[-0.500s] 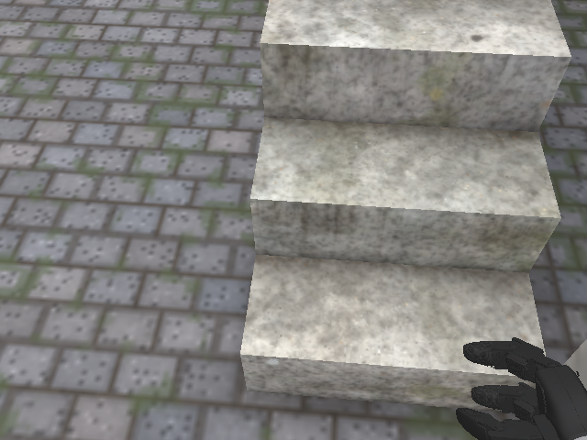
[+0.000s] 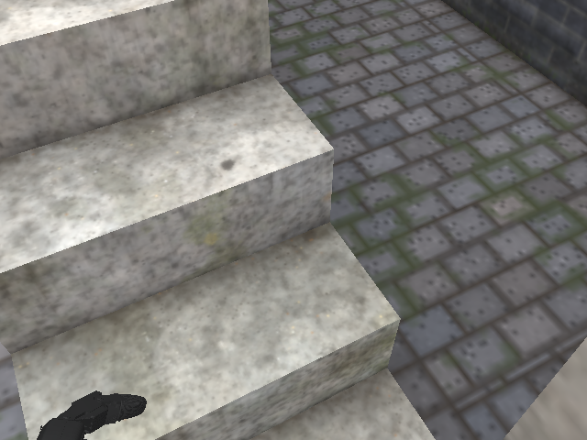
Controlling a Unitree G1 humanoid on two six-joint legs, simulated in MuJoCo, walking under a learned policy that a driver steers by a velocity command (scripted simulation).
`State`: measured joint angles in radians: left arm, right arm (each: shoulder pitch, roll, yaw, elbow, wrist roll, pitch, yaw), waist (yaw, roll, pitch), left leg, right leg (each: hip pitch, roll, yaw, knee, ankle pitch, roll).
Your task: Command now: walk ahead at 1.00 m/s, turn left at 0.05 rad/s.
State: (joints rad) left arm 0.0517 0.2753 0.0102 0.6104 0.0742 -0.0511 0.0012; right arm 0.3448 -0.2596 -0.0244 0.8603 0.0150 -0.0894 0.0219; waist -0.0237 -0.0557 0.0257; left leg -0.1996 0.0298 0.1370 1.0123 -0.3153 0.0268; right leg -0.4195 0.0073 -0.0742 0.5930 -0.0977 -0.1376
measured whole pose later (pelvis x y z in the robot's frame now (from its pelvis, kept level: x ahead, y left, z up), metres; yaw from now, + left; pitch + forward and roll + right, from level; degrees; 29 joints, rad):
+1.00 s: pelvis +0.34 +0.03 +0.20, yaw +46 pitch +3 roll -6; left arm -0.08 0.24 -0.04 0.34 -0.10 0.12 0.01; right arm 0.17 -0.43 -0.12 0.54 0.07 0.14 -0.09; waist 0.01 -0.01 0.04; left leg -0.29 -0.13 -0.61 0.66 -0.36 -0.04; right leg -1.02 0.02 0.00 2.00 -0.69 0.07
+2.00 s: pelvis +0.38 +0.02 +0.21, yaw +9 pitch +4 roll -1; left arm -0.14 0.17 -0.01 0.42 0.02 0.01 -0.02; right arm 0.51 -0.16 -0.07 0.92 -0.03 -0.11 0.00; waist -0.07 -0.03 0.01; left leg 0.04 0.04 0.09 0.19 -0.28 0.02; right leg -1.15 -0.08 0.03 1.62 -0.41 0.00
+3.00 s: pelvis +0.48 +0.05 +0.37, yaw +51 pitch +1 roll -4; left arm 0.04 0.22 -0.02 0.66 -0.09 0.00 0.01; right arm 0.24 -0.17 0.08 0.39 -0.04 0.04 -0.04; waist -0.02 -0.07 -0.09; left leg -0.37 0.01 0.14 0.79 -0.47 0.09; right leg -0.89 0.12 -0.04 1.99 -0.14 0.06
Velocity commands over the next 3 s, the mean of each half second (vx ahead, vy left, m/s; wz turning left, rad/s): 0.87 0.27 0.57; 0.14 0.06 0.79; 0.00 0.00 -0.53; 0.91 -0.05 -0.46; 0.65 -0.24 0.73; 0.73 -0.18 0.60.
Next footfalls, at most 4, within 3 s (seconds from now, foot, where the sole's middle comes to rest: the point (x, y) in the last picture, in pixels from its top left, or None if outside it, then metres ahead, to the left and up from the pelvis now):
0.42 left None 0.28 0.14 -0.57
1.08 right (335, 316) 0.56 -0.05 -0.37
1.60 left None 0.26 0.12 -0.57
2.00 right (376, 314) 0.56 -0.12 -0.38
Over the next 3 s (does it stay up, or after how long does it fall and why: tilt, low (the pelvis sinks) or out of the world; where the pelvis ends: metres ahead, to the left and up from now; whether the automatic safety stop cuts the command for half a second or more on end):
stays up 0.48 0.05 0.37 its command is cut before an obstacle after 0.2 s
